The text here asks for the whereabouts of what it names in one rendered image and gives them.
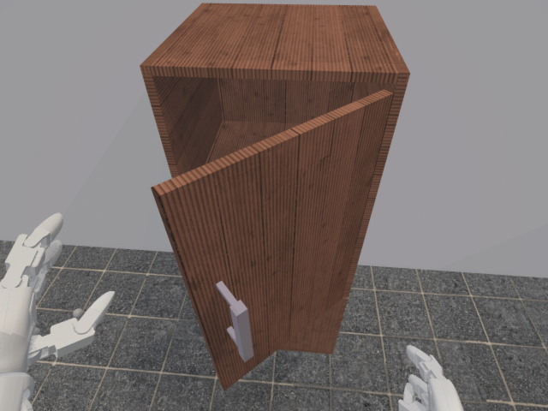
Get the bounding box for cupboard door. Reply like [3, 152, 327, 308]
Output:
[151, 89, 395, 391]

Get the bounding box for handle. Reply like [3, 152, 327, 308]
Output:
[216, 281, 253, 362]

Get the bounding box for robot left forearm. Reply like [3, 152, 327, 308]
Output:
[0, 372, 34, 411]

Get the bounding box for robot left hand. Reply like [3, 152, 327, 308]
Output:
[0, 213, 115, 374]

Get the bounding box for robot right hand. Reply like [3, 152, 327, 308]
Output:
[398, 345, 464, 411]

